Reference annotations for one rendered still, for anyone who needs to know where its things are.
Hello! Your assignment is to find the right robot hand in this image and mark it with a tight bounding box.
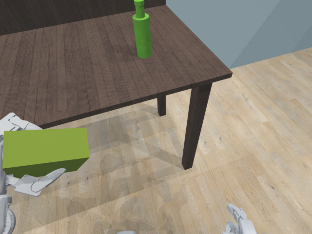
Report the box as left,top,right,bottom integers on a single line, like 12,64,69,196
222,203,257,234

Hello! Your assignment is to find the left robot hand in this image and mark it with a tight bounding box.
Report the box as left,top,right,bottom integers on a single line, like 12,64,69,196
0,113,66,197

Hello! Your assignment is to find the robot left forearm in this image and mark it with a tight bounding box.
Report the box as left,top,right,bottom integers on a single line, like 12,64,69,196
0,195,16,234

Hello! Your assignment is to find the table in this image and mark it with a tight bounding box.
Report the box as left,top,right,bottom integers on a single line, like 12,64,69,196
0,0,233,170

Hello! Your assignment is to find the sponge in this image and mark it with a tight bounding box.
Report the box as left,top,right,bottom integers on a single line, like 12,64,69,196
2,128,90,179

